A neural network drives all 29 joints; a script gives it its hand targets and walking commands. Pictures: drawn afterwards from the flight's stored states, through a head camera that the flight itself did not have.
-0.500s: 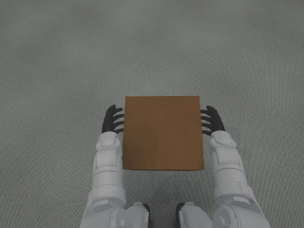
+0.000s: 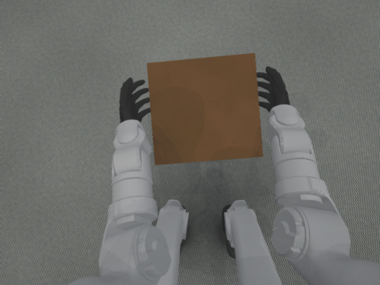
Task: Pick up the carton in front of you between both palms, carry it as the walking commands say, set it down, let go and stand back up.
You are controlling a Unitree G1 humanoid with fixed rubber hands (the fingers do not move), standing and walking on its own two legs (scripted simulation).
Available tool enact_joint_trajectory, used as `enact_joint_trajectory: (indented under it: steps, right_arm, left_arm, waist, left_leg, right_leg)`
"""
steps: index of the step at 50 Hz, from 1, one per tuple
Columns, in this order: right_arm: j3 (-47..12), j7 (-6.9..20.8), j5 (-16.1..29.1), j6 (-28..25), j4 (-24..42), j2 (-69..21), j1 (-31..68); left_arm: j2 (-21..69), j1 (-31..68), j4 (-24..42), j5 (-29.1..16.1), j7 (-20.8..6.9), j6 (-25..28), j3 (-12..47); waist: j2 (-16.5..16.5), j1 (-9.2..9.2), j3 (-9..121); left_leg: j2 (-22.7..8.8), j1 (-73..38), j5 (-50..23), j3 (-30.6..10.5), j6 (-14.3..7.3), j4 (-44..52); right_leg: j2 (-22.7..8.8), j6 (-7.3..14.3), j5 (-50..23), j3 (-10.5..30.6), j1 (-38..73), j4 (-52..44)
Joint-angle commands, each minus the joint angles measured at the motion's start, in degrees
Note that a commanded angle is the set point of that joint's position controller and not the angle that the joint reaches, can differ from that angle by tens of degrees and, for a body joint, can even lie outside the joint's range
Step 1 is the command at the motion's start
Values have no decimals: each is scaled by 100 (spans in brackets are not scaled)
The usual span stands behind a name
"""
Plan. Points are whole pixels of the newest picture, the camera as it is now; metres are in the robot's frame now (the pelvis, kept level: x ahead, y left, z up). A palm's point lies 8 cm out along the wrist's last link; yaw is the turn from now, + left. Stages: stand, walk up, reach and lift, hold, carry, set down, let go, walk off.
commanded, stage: set down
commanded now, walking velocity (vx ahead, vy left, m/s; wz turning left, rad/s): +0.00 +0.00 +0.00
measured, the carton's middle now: (203, 116) +0.46 +0.01 -0.18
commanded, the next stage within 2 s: none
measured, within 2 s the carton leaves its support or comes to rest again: rests again in 1.06 s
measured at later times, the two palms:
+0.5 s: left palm (150, 123) +0.46 +0.15 -0.22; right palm (257, 105) +0.51 -0.13 -0.24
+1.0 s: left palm (161, 128) +0.48 +0.16 -0.38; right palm (245, 106) +0.56 -0.13 -0.39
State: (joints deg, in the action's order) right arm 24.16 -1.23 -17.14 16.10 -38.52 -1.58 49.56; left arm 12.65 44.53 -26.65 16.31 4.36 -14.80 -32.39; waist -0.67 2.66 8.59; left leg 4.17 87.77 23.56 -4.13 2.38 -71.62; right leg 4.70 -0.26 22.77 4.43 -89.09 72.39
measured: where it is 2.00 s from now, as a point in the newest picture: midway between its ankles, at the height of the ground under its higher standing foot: (204, 240)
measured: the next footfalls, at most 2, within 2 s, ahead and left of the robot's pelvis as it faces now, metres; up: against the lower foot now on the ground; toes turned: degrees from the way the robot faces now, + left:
none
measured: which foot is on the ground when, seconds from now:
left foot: down 0.00-1.00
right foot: down 0.00-1.00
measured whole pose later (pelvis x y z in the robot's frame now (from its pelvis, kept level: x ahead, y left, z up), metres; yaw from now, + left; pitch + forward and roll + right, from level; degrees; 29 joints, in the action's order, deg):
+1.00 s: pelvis -0.03 -0.01 -0.21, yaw +4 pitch +43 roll +7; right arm 0.5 -4.7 -1.8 15.7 -64.6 22.1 93.7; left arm 3.6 75.9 -35.7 4.7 11.0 -14.6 -32.9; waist 0.8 4.5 -17.1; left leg 7.1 124.2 35.0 -1.8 6.6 -115.7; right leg 7.5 0.1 33.3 4.1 -127.8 118.8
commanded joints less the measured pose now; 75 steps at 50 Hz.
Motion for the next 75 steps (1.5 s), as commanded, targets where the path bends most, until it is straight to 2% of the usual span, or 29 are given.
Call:
enact_joint_trajectory:
  steps: [1,13,26,34,49,52,55,57,63,69,75]
  right_arm:
    - [-2886,1566,753,-200,-350,-5108,3283]
    - [-3002,1327,1093,-192,-514,-4719,4415]
    - [-2809,1182,1266,-174,-1010,-4032,5487]
    - [-2893,1121,1476,-217,-1268,-3509,6137]
    - [-3562,1066,2275,-416,-1605,-2763,7197]
    - [-3685,1094,2472,-487,-1520,-2732,7389]
    - [-3471,1134,2364,-499,-1801,-2653,7056]
    - [-3358,1166,2332,-532,-1935,-2676,6909]
    - [-3000,1313,2081,-539,-2376,-2473,6796]
    - [-2634,1484,1742,-408,-2741,-2215,6603]
    - [-2459,1600,1498,-321,-2886,-2104,6231]
  left_arm:
    - [4761,3315,-937,-619,-1481,-97,3326]
    - [4512,4367,-963,-928,-1218,-114,3239]
    - [3935,5522,-1003,-1051,-1073,-151,2774]
    - [3506,6137,-914,-1204,-966,-105,2608]
    - [2831,7159,-737,-1797,-720,70,2782]
    - [2875,7318,-762,-1879,-682,103,2922]
    - [3011,7278,-875,-1906,-695,107,2997]
    - [3071,7149,-1008,-1895,-710,129,2988]
    - [3015,6940,-1469,-1669,-779,115,2597]
    - [2875,6692,-1786,-1379,-857,9,2126]
    - [2742,6298,-2033,-1159,-967,-30,1776]
  waist:
    - [-253,69,4922]
    - [-523,170,5809]
    - [-705,302,5605]
    - [-801,391,5465]
    - [-997,546,5321]
    - [-774,503,5190]
    - [-531,340,4841]
    - [-441,306,4621]
    - [-414,198,3526]
    - [-388,149,2668]
    - [-417,170,2078]
  left_leg:
    - [484,-1832,-1301,574,42,162]
    - [554,-706,-1296,744,122,-1118]
    - [516,248,-977,939,144,-2189]
    - [452,556,-949,1030,163,-2827]
    - [350,807,-1337,1130,194,-3921]
    - [344,526,-1571,1114,149,-4093]
    - [346,491,-1632,1074,171,-4206]
    - [362,462,-1731,1035,172,-4282]
    - [397,768,-1260,959,128,-4379]
    - [402,1184,-621,962,89,-4389]
    - [427,1595,-462,947,51,-4410]
  right_leg:
    - [407,-36,-1264,-386,2525,-226]
    - [457,-114,-1405,-490,1879,1016]
    - [414,-97,-1105,-530,1184,2025]
    - [347,-72,-1084,-525,944,2642]
    - [203,-41,-1885,-378,1218,3867]
    - [221,1,-2009,-377,935,4035]
    - [220,51,-1984,-367,664,4146]
    - [215,68,-1959,-370,389,4215]
    - [180,134,-1170,-398,-509,4229]
    - [142,214,-547,-356,-843,4173]
    - [103,268,-512,-277,-945,4187]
